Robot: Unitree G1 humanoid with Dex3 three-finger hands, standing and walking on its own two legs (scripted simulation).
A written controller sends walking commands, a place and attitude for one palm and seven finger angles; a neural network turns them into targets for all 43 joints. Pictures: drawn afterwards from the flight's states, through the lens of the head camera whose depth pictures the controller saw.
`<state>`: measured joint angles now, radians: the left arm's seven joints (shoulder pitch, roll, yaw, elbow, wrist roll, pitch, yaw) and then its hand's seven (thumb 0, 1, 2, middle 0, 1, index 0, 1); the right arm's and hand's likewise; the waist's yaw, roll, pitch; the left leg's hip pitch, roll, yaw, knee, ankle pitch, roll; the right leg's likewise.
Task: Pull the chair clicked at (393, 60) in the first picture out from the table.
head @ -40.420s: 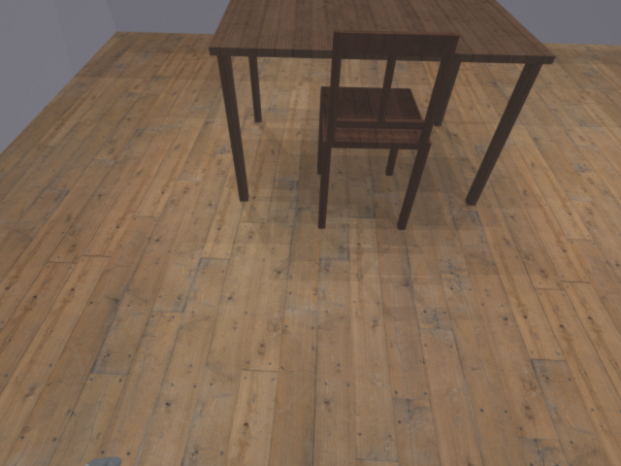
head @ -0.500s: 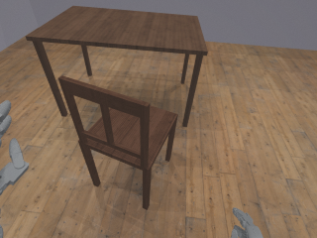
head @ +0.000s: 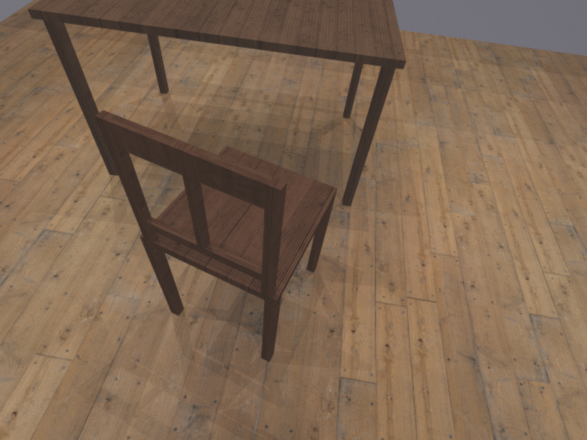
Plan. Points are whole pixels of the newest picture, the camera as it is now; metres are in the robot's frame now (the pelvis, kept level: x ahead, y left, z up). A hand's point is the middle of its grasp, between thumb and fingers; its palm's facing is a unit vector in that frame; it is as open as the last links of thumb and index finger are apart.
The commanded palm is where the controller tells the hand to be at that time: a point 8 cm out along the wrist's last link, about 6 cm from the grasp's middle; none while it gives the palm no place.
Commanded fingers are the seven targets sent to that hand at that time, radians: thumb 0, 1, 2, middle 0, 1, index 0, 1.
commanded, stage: let the arm hang, fingers relaxed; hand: left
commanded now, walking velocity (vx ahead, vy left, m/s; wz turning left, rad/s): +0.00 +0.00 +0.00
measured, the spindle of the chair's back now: (198, 213) +0.54 +0.23 -0.11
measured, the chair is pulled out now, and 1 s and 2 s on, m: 0.54 0.54 0.54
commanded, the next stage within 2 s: look to check the result in 0.68 s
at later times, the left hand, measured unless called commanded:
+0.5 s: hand out of the picture +0.04 +0.16 -0.18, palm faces -0.01 -0.98 -0.20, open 7.3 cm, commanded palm none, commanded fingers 0.00 0.90 0.90 -0.20 -0.30 -0.20 -0.30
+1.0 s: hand out of the picture +0.02 +0.14 -0.18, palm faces +0.00 -0.99 -0.16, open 7.4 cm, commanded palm none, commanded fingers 0.00 0.90 0.90 -0.20 -0.30 -0.20 -0.30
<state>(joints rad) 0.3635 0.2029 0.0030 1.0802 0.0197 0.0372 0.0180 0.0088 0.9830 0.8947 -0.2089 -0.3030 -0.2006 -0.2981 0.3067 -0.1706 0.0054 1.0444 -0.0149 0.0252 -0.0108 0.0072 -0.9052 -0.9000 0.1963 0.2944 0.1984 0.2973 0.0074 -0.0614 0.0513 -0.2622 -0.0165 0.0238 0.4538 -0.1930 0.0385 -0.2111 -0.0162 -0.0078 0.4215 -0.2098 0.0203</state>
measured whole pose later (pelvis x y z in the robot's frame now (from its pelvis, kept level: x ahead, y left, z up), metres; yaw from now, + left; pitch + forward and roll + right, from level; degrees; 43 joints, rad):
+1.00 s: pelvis +0.04 -0.02 +0.00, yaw -2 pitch -1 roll +0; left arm 0.31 0.12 -0.01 1.16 0.01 -0.01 0.04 0.00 0.91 0.90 -0.20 -0.30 -0.19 -0.30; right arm 0.29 -0.12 -0.01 1.15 -0.01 0.00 -0.03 0.00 -0.91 -0.90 0.19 0.29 0.20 0.30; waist 0.00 -0.01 0.03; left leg -0.14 0.00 0.05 0.39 -0.23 0.01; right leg -0.11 0.00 0.01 0.38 -0.25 0.00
